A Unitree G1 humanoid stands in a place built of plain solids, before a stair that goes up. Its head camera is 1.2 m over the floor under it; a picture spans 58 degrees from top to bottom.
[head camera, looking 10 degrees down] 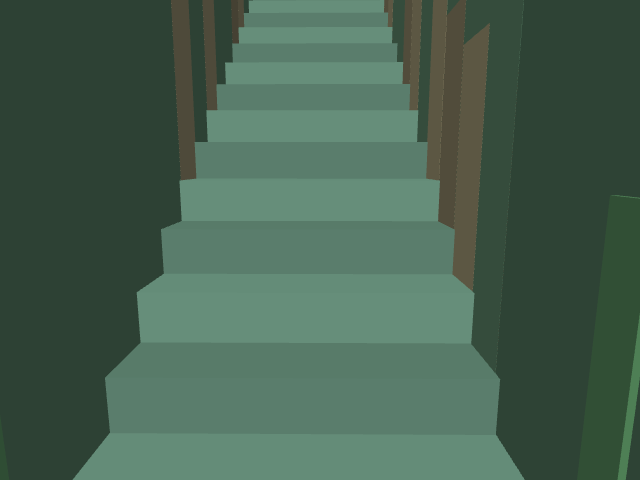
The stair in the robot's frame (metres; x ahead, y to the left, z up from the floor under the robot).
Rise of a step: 0.19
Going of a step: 0.26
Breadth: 1.20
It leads straight ahead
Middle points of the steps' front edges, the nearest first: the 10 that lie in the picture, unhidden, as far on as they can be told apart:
1.21 0.06 0.56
1.48 0.05 0.75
1.74 0.05 0.94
2.01 0.05 1.12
2.27 0.05 1.31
2.54 0.04 1.50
2.80 0.04 1.69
3.07 0.04 1.87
3.33 0.04 2.06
3.60 0.04 2.25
